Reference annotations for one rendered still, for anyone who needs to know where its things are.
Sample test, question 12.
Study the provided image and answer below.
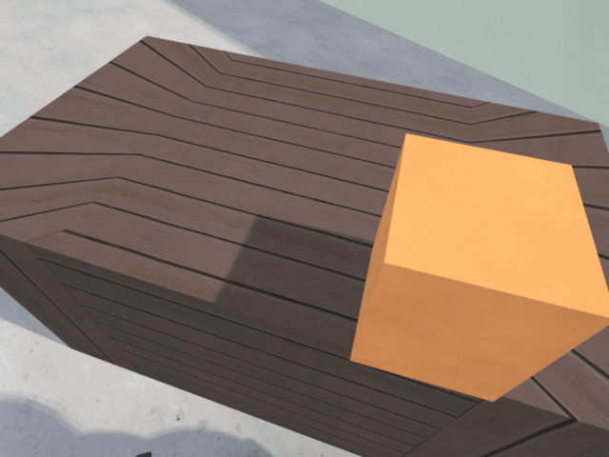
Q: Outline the pedestal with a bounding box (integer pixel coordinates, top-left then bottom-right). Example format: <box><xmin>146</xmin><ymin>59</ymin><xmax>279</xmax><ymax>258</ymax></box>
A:
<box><xmin>0</xmin><ymin>36</ymin><xmax>609</xmax><ymax>457</ymax></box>

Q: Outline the carton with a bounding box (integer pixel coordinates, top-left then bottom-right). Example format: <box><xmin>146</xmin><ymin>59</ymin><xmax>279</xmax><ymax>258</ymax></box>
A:
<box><xmin>350</xmin><ymin>133</ymin><xmax>609</xmax><ymax>402</ymax></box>

